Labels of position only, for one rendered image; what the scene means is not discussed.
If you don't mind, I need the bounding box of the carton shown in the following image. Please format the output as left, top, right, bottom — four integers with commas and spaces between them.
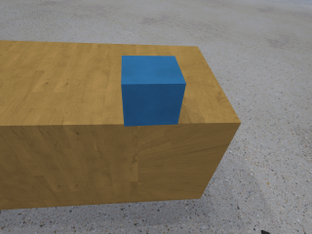
121, 56, 186, 127

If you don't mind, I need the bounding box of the pedestal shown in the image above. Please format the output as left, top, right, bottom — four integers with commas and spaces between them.
0, 40, 241, 211

